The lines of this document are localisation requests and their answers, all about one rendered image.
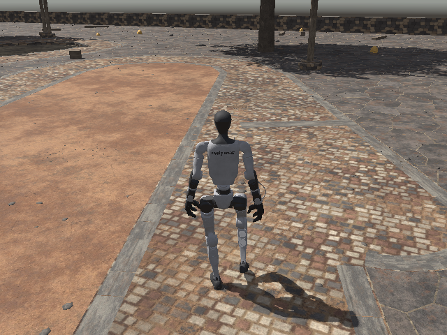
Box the robot left foot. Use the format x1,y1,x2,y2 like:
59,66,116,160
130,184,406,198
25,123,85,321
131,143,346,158
210,272,222,290

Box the robot right upper arm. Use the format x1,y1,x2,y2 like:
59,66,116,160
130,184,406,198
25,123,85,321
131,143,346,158
237,140,255,180

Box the right robot hand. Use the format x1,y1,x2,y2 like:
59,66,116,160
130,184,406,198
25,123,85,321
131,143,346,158
247,203,264,222

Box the robot foot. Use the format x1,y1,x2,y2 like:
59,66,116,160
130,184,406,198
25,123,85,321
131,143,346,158
240,261,249,273
210,272,222,290

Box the left robot forearm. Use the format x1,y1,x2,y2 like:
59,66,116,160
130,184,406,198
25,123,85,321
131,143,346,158
186,170,199,202

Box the robot right foot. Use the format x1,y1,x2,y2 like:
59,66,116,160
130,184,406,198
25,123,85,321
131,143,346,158
240,261,249,273

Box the right robot forearm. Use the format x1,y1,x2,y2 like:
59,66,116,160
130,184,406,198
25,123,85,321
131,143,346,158
248,170,262,205

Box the left robot hand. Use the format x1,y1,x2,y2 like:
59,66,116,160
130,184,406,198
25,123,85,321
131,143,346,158
185,200,200,218

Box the robot left upper arm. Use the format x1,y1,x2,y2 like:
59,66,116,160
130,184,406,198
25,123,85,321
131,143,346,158
192,141,209,180

